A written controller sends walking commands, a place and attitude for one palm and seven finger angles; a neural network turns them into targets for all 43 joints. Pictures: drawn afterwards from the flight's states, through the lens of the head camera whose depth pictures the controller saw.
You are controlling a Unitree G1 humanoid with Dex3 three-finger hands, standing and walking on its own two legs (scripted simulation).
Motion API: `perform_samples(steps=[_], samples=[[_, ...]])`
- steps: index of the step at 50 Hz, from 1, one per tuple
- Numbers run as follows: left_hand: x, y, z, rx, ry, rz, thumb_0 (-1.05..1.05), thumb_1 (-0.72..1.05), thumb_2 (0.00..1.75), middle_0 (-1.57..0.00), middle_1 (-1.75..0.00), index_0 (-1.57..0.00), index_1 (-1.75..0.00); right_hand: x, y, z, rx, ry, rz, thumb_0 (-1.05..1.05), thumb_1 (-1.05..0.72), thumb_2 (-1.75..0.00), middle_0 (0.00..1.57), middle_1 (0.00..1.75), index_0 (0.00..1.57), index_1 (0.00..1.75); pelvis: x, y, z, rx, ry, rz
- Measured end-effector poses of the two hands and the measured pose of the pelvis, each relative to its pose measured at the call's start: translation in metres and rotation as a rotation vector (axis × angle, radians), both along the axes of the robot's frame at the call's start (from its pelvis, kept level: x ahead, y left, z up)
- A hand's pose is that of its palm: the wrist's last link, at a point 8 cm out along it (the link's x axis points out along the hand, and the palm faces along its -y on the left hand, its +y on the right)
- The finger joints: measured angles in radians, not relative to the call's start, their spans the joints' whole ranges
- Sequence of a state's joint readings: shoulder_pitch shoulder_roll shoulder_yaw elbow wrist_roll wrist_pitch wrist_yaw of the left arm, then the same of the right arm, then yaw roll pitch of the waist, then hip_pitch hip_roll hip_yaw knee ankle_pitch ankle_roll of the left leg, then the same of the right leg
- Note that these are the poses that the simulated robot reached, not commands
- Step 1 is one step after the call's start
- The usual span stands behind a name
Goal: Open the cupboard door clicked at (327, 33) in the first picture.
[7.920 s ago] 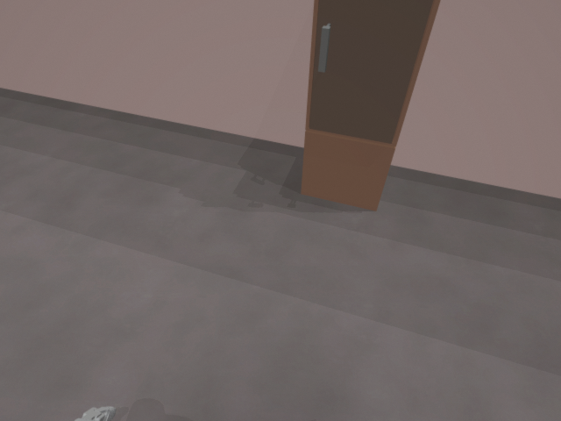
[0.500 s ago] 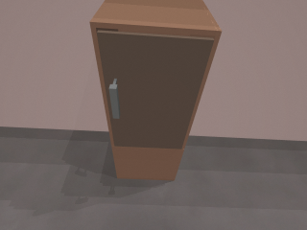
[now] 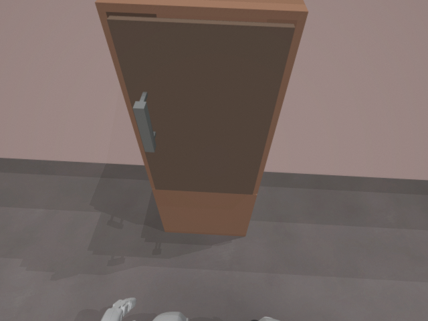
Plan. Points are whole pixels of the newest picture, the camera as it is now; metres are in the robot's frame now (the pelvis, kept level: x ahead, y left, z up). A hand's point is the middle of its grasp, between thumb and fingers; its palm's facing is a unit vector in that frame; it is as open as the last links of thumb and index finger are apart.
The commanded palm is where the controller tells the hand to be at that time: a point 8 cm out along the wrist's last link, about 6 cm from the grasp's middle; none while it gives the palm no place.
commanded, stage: come to a stop and stand still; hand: left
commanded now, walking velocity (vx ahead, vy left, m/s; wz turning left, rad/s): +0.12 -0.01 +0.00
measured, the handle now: (147, 122) +0.55 +0.19 +0.02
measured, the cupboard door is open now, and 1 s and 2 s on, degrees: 0 0 0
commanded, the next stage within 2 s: look again from close up in 1.22 s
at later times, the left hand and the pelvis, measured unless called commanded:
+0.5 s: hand out of the picture -0.03 +0.20 -0.16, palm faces -0.04 -0.99 -0.15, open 7.4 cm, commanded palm none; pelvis -0.02 +0.03 +0.02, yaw -2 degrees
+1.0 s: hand out of the picture -0.02 +0.11 -0.16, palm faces +0.02 -0.99 -0.16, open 7.3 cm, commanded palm none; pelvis +0.00 -0.03 +0.02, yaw -1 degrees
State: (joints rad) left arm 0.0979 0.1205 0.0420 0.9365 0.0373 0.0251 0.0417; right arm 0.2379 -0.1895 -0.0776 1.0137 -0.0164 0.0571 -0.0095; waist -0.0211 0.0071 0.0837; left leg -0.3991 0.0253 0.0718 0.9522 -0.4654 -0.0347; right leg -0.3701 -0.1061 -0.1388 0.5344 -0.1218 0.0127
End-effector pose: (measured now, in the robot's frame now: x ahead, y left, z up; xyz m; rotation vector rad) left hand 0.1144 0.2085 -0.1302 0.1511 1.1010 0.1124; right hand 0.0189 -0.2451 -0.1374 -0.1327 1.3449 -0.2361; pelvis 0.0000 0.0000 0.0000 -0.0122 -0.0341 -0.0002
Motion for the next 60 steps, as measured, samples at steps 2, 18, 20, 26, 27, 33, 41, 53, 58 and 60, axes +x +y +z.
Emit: perform_samples(steps=[2,18,20,26,27,33,41,53,58,60], samples=[[-0.012,0.014,-0.007,-0.003,0.011,0.011,-0.01,0.91,0.90,-0.20,-0.30,-0.21,-0.30,0.011,0.004,0.006,-0.024,-0.065,0.019,0.01,-0.91,-0.89,0.19,0.30,0.20,0.30,-0.007,0.007,-0.003,-0.005,0.002,0.000],[-0.144,0.070,-0.001,-0.003,0.346,0.055,0.00,0.91,0.90,-0.19,-0.30,-0.20,-0.30,-0.046,0.067,0.030,-0.004,-0.011,-0.013,0.01,-0.92,-0.89,0.20,0.30,0.20,0.30,-0.013,0.040,0.023,-0.005,0.044,-0.032],[-0.150,0.066,0.000,-0.006,0.382,0.043,0.00,0.91,0.90,-0.19,-0.30,-0.20,-0.30,-0.060,0.070,0.028,0.005,0.026,-0.033,0.01,-0.92,-0.89,0.20,0.30,0.20,0.30,-0.013,0.038,0.023,-0.002,0.045,-0.037],[-0.137,0.038,0.000,-0.020,0.377,0.006,0.01,0.91,0.90,-0.19,-0.30,-0.20,-0.30,-0.100,0.070,0.021,0.049,0.148,-0.077,0.01,-0.91,-0.89,0.20,0.30,0.20,0.30,-0.016,0.028,0.022,0.003,0.045,-0.036],[-0.132,0.032,0.000,-0.022,0.362,0.003,0.01,0.91,0.90,-0.19,-0.30,-0.20,-0.30,-0.105,0.068,0.019,0.058,0.165,-0.082,0.01,-0.91,-0.89,0.20,0.30,0.20,0.30,-0.016,0.025,0.021,0.006,0.045,-0.035],[-0.119,0.012,0.001,0.025,0.311,0.008,0.03,0.95,0.90,-0.20,-0.30,-0.20,-0.30,-0.114,0.054,0.005,0.110,0.209,-0.089,0.01,-0.91,-0.89,0.20,0.30,0.20,0.30,-0.014,0.003,0.015,0.020,0.028,-0.030],[-0.124,-0.013,0.004,0.022,0.302,0.029,0.02,0.95,0.90,-0.20,-0.30,-0.20,-0.30,-0.079,0.036,-0.001,0.131,0.139,-0.048,0.01,-0.91,-0.89,0.20,0.30,0.20,0.30,-0.007,-0.019,0.016,0.022,0.015,-0.026],[-0.145,-0.052,0.000,-0.043,0.342,0.067,0.01,0.92,0.90,-0.20,-0.30,-0.20,-0.30,-0.035,-0.001,0.002,0.074,0.071,0.002,0.02,-0.92,-0.89,0.20,0.30,0.20,0.30,-0.001,-0.035,0.017,0.020,0.009,-0.020],[-0.147,-0.058,-0.001,-0.056,0.352,0.071,0.00,0.91,0.90,-0.20,-0.30,-0.20,-0.30,-0.028,-0.007,0.004,0.059,0.064,0.009,0.01,-0.92,-0.89,0.20,0.30,0.20,0.30,0.001,-0.038,0.017,0.019,0.010,-0.019],[-0.146,-0.058,-0.001,-0.056,0.352,0.072,0.00,0.91,0.90,-0.20,-0.30,-0.20,-0.30,-0.028,-0.008,0.005,0.058,0.066,0.011,0.01,-0.92,-0.89,0.20,0.30,0.20,0.30,0.002,-0.039,0.017,0.019,0.010,-0.019]])
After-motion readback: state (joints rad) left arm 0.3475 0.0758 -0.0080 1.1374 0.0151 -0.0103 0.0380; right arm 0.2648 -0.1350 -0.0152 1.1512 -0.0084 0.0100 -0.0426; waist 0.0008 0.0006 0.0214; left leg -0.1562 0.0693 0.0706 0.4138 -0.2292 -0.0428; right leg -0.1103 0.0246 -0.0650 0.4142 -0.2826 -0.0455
